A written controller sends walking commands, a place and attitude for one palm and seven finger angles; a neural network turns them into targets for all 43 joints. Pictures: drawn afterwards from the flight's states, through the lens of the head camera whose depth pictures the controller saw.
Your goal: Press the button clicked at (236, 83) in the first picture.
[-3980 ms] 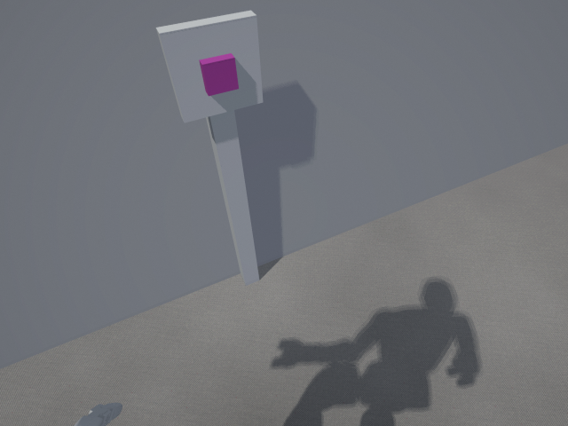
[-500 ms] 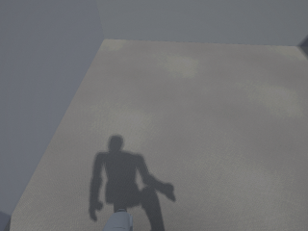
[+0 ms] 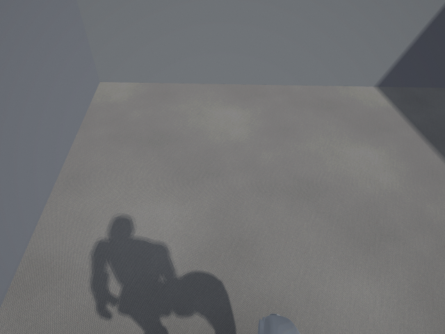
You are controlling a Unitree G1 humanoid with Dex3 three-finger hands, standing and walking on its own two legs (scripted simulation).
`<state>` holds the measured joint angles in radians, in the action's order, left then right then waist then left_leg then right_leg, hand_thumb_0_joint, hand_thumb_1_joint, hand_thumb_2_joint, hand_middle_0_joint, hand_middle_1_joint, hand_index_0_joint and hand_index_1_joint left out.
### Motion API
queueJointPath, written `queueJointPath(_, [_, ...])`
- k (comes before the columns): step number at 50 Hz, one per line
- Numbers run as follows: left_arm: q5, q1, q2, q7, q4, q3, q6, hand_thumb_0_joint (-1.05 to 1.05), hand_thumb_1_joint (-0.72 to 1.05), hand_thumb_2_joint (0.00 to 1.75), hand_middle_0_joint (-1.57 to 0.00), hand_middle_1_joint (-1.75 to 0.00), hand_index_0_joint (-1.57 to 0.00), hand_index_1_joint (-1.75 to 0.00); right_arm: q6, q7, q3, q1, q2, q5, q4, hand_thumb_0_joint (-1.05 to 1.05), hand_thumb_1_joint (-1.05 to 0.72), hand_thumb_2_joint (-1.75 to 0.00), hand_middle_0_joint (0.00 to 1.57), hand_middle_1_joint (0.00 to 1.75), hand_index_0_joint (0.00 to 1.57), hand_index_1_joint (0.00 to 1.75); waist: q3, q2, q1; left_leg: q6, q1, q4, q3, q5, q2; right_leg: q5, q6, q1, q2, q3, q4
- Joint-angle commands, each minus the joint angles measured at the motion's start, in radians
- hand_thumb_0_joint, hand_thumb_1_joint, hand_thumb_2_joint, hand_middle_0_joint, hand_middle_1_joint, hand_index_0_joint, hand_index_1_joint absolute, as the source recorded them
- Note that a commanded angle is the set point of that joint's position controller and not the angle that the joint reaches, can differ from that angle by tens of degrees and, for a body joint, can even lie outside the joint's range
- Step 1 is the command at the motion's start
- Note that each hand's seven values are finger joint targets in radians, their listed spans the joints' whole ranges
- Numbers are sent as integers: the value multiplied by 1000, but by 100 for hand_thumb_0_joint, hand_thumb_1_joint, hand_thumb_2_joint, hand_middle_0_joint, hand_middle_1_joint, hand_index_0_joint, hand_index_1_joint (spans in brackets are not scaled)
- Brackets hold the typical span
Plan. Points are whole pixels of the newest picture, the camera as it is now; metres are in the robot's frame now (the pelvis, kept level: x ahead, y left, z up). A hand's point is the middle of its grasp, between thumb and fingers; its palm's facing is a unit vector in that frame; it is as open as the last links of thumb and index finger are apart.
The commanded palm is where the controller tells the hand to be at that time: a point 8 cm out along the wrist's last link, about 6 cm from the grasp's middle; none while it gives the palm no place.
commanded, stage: walk to a spot facing it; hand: left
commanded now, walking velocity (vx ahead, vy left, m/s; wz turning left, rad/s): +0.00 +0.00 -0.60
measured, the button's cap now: out of the picture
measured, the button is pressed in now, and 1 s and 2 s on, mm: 0 0 0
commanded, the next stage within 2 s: turn to face it in 0.14 s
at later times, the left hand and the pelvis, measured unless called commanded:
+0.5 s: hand (197, 278) +0.28 +0.07 -0.17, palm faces -0.10 -0.98 -0.18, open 7.2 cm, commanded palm none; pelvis +0.14 -0.07 -0.01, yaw -6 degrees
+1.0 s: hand (128, 331) +0.16 +0.20 -0.17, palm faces +0.23 -0.94 -0.27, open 7.4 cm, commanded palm none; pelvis +0.14 -0.03 +0.00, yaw +10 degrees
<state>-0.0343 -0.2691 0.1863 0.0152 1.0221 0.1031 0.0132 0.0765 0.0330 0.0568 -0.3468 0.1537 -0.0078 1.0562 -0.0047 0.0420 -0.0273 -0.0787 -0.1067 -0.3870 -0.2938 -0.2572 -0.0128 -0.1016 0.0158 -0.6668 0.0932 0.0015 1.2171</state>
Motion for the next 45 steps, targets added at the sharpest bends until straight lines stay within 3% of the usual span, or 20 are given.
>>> queueJointPath(1, [1,10,8,14,-58,6,10,0,90,90,-20,-30,-20,-30,22,6,8,-88,89,-2,-40,0,-90,-90,20,30,20,30,-121,-111,20,25,5,191,157,321,-325,13,23,-117,34,7,-61])
queueJointPath(8, [7,182,-10,17,-129,-12,8,0,90,90,-20,-30,-20,-30,-6,6,11,-156,109,-21,-5,0,-90,-90,20,30,20,30,-141,-141,72,-38,102,80,43,597,-347,-94,5,-24,1,120,-369])
queueJointPath(11, [7,182,3,13,-142,-12,-2,0,90,90,-20,-30,-20,-30,-22,4,24,-148,130,-23,-8,0,-90,-90,20,30,20,30,-102,-158,65,-33,133,-35,9,767,-366,-164,-25,81,-47,159,-476])
queueJointPath(13, [-2,64,14,4,-113,-15,-23,0,90,90,-20,-30,-20,-30,-23,2,26,-131,143,-16,-14,0,-90,-90,20,30,20,30,14,-166,18,-10,133,-211,-5,866,-344,-122,-48,286,-88,168,-599])
queueJointPath(14, [-8,-51,44,-4,-75,-11,-42,0,90,90,-20,-30,-20,-30,-23,-3,22,-126,139,-8,-12,0,-90,-90,20,30,20,30,108,-123,-37,27,67,-382,-11,791,-303,36,-53,500,-85,159,-732])
queueJointPath(15, [-13,-153,143,-20,-39,6,-62,0,90,90,-20,-30,-20,-30,-26,-12,9,-163,81,8,-21,0,-90,-90,20,30,20,30,252,83,-64,84,-222,-635,-6,287,-211,500,-124,848,154,-87,-704])
queueJointPath(16, [16,-207,201,-31,-14,8,-70,0,90,90,-20,-30,-20,-30,-33,-7,-4,-172,33,14,-38,0,-90,-90,20,30,20,30,373,191,-48,128,-367,-887,101,-378,-76,1001,-252,955,368,-320,-670])
queueJointPath(17, [24,-149,181,-42,-24,-8,-64,0,90,90,-20,-30,-20,-30,-45,3,-6,-127,42,17,-43,0,-90,-90,20,30,20,30,342,78,-44,113,-342,-901,244,-360,-100,947,-293,862,358,-208,-715])
queueJointPath(19, [20,-17,132,-51,-46,-25,-61,0,90,90,-20,-30,-20,-30,-62,-4,-13,-94,5,6,-25,0,-90,-90,20,30,20,30,190,38,-4,120,-378,-889,272,-268,-123,678,-237,685,299,-134,-784])
queueJointPath(22, [17,81,80,-54,-49,-43,-59,0,90,90,-20,-30,-20,-30,-97,-5,-10,-94,-5,-5,0,0,-90,-90,20,30,20,30,7,-9,57,130,-313,-795,273,-188,-126,536,-166,410,251,17,-878])
queueJointPath(23, [15,106,84,-54,-56,-42,-56,0,90,90,-20,-30,-20,-30,-107,-7,-9,-113,-5,-5,4,0,-90,-90,20,30,20,30,4,10,76,136,-309,-765,264,-175,-122,480,-162,391,242,61,-886])
queueJointPath(28, [9,110,93,-55,-81,-22,-33,0,90,90,-20,-30,-20,-30,-123,-26,9,-26,19,-10,-47,0,-90,-90,20,30,20,30,-23,89,53,144,-334,-647,212,-144,-107,177,-157,385,245,125,-918])
queueJointPath(33, [1,94,134,-54,-101,0,-18,0,90,90,-20,-30,-20,-30,-110,-40,17,91,46,-10,-125,0,-90,-90,20,30,20,30,-16,123,15,132,-322,-437,179,-170,-98,144,-153,459,292,136,-841])
queueJointPath(36, [7,101,144,-49,-112,8,-7,0,90,90,-20,-30,-20,-30,-105,-43,26,58,78,-14,-144,0,-90,-90,20,30,20,30,19,49,45,120,-197,-243,165,-40,-84,53,-98,428,279,179,-717])
queueJointPath(37, [16,94,132,-46,-123,7,0,0,90,90,-20,-30,-20,-30,-98,-44,37,6,118,-17,-137,0,-90,-90,20,30,20,30,50,-86,72,100,-97,-109,221,82,-105,-33,-53,364,235,210,-583])
queueJointPath(38, [25,83,79,-38,-157,1,6,0,90,90,-20,-30,-20,-30,-88,-40,59,-39,224,-25,-144,0,-90,-90,20,30,20,30,58,-391,90,-9,-11,23,574,364,-332,-360,38,156,89,252,-345])
queueJointPath(39, [17,153,69,-39,-203,-12,10,0,90,90,-20,-30,-20,-30,-91,-29,70,-70,276,-24,-140,0,-90,-90,20,30,20,30,48,-411,119,-127,-6,77,721,556,-458,-591,62,54,11,151,-129])
queueJointPath(40, [11,164,88,-36,-203,-7,14,0,90,90,-20,-30,-20,-30,-90,-24,68,-44,271,-24,-139,0,-90,-90,20,30,20,30,65,-262,99,-140,-28,79,664,404,-440,-503,43,61,32,61,-34])
queueJointPath(42, [7,156,93,-28,-181,6,12,0,90,90,-20,-30,-20,-30,-82,-14,55,67,232,-21,-177,0,-90,-90,20,30,20,30,46,-255,63,-71,-69,76,581,277,-326,-352,51,25,31,20,14])
queueJointPath(45, [12,88,106,-22,-146,6,14,0,90,90,-20,-30,-20,-30,-71,-12,46,119,222,-14,-197,0,-90,-90,20,30,20,30,82,-158,37,-46,-40,67,480,323,-245,-245,67,69,19,11,-14])
